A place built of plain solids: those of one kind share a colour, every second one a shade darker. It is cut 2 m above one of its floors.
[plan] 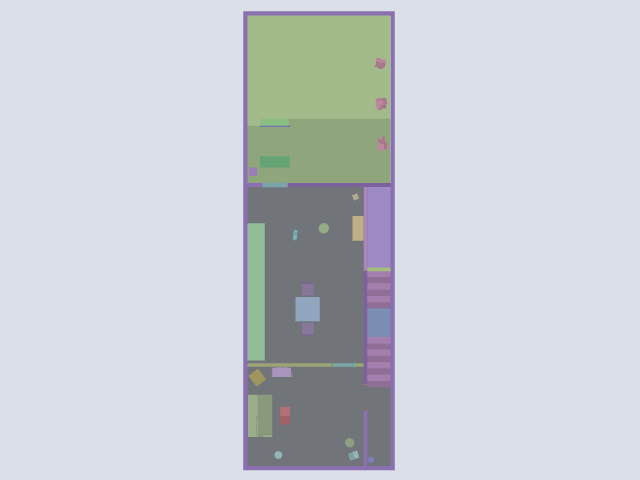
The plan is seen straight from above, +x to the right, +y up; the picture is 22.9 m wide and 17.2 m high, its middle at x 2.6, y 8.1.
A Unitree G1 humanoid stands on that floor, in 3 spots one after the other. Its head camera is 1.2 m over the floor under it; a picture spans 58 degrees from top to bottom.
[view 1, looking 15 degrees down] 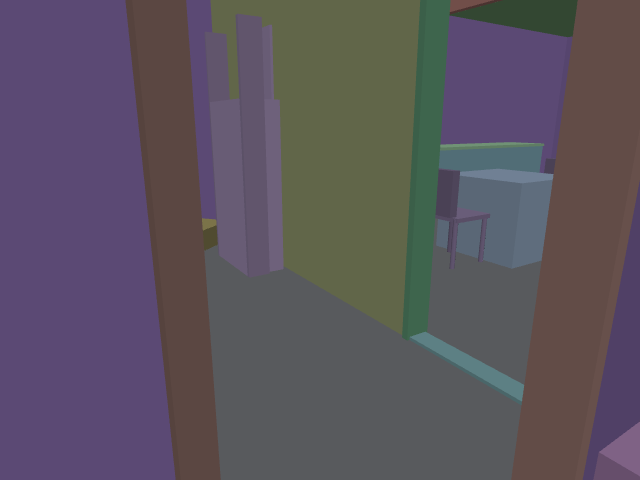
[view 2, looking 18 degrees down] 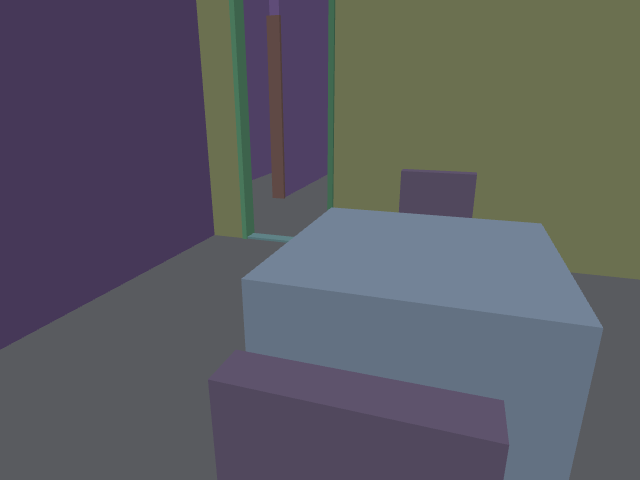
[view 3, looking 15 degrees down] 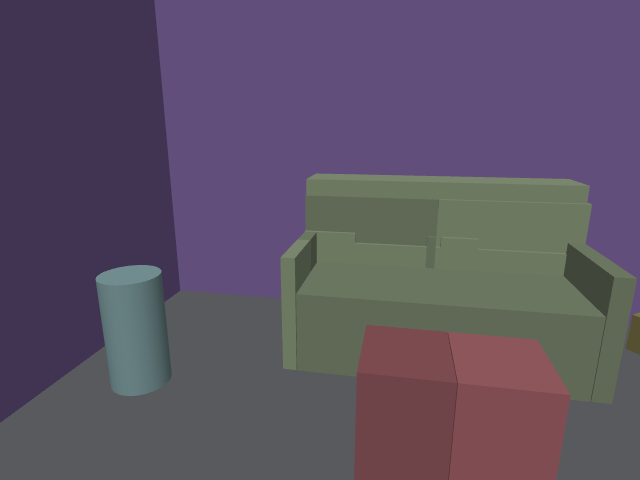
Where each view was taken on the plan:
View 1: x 4.71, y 1.93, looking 148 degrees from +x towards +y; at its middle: kitchen_wall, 3.20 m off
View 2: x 2.05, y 7.03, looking -72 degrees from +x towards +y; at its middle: kitchen_table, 1.51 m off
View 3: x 2.77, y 1.60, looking -169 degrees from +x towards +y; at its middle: slotfit_sofa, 2.53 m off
